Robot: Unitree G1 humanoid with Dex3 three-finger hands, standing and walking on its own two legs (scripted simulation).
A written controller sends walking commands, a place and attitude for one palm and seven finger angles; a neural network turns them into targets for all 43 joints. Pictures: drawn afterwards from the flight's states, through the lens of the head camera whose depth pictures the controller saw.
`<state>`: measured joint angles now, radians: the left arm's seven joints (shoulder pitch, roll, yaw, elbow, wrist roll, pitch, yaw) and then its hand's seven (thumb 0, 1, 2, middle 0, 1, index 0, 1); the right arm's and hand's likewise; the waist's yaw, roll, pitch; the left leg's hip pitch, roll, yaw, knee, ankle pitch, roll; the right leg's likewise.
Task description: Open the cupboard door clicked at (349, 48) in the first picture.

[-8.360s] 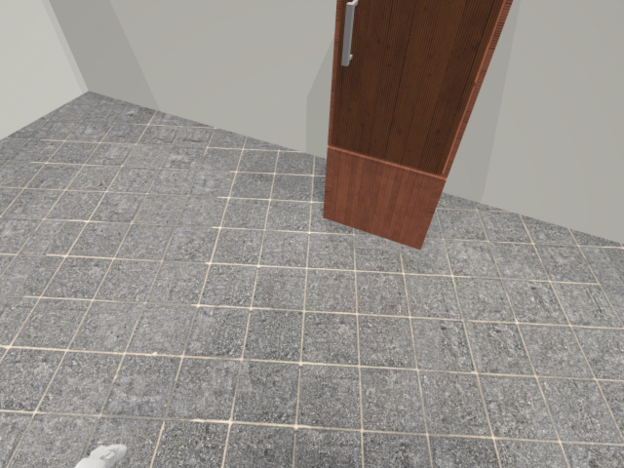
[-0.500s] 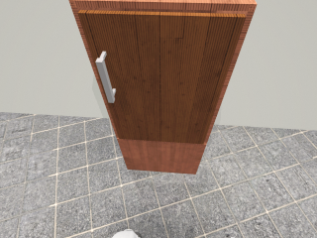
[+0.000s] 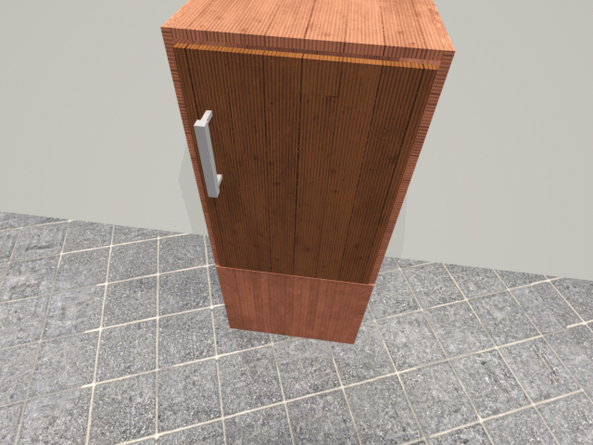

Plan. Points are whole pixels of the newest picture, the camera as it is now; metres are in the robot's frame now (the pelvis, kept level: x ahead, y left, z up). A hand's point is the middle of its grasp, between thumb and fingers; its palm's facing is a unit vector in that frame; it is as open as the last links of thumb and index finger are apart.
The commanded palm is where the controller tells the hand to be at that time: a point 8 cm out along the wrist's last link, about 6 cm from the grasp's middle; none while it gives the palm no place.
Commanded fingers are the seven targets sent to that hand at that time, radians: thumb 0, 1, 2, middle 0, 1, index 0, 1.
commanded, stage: come to a stop and stand still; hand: left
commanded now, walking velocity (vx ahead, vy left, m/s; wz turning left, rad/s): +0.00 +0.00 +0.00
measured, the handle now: (210, 155) +0.59 +0.22 +0.05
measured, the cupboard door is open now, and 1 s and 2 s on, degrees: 0 0 0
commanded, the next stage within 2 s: look again from close up in 0.36 s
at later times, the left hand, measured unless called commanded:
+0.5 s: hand out of the picture -0.04 +0.14 -0.18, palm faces +0.05 -0.99 -0.13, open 7.4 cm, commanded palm none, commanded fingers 0.00 0.90 0.90 -0.20 -0.30 -0.20 -0.30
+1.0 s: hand out of the picture +0.05 +0.22 -0.17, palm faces +0.02 -0.97 -0.23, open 7.3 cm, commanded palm none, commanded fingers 0.00 0.90 0.90 -0.20 -0.30 -0.20 -0.30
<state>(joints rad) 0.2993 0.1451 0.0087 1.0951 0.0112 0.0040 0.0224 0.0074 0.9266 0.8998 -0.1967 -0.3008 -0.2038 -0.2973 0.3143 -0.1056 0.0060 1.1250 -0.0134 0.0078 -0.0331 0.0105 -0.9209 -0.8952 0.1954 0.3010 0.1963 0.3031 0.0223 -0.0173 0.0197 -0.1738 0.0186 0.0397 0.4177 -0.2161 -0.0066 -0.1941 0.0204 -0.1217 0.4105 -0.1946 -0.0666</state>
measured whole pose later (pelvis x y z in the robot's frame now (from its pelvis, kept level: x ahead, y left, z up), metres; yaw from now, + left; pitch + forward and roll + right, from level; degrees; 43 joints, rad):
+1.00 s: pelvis +0.02 +0.04 +0.00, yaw -1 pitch -1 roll +0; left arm 0.27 0.14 0.01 1.08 0.01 -0.02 0.04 0.00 0.92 0.90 -0.20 -0.30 -0.20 -0.30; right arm 0.33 -0.14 0.02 1.10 -0.02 -0.03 -0.03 0.01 -0.92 -0.90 0.20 0.30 0.20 0.30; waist 0.00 0.03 0.00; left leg -0.15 -0.04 0.07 0.43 -0.27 0.05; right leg -0.20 -0.04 -0.08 0.48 -0.26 -0.01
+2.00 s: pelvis +0.00 +0.02 -0.05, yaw -1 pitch +10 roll -1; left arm 0.30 0.32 0.36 0.11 -0.37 -0.32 -0.36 0.00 0.03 0.53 -0.26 -0.86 -0.27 -0.86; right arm 0.34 -0.25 0.02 0.59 0.04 -0.23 -0.06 0.02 -0.90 -0.89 0.20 0.30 0.20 0.30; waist -0.02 0.02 -0.09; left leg -0.65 0.03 0.03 0.92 -0.45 0.02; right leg -0.66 0.00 -0.12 0.88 -0.40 -0.05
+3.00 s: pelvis +0.01 +0.04 -0.02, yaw -1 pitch +5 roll -1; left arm -0.07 0.43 0.44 0.39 -0.33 -0.17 -0.52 -0.01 -0.50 0.30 -0.30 -1.20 -0.30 -1.20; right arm 0.30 -0.28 0.05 0.58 0.05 -0.21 -0.08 0.01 -0.90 -0.90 0.20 0.30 0.20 0.30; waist 0.00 0.01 -0.05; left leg -0.43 0.00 0.05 0.72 -0.38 0.04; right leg -0.44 -0.01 -0.10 0.67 -0.32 -0.02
